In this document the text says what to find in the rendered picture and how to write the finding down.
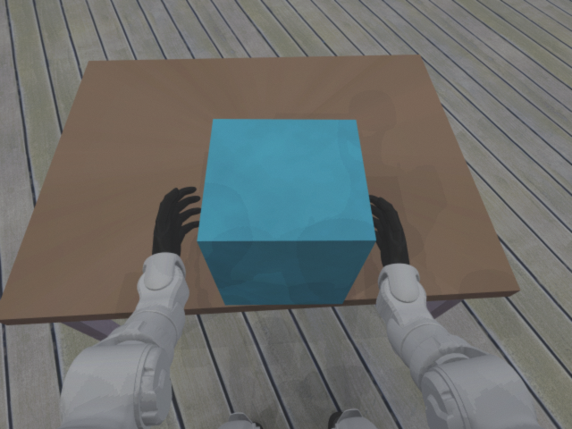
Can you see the right robot shin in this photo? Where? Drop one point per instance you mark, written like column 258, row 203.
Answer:
column 349, row 413

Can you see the robot right hand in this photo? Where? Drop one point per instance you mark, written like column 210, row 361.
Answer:
column 390, row 237

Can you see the robot left forearm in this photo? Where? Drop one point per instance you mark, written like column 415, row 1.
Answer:
column 159, row 316

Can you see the left robot shin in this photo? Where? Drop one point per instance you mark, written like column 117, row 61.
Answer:
column 238, row 416

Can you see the robot left hand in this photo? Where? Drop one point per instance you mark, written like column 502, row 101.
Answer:
column 168, row 232

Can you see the table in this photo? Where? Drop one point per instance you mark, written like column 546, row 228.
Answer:
column 138, row 129

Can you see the carton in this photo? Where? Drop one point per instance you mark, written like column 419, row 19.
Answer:
column 286, row 216

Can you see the right robot upper arm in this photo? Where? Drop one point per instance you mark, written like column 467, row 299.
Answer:
column 476, row 393

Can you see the left robot upper arm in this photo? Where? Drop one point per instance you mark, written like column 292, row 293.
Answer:
column 118, row 387

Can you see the robot shin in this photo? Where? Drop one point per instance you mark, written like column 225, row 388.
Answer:
column 349, row 413
column 238, row 416

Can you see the robot right forearm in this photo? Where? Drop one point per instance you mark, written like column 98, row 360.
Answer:
column 419, row 340

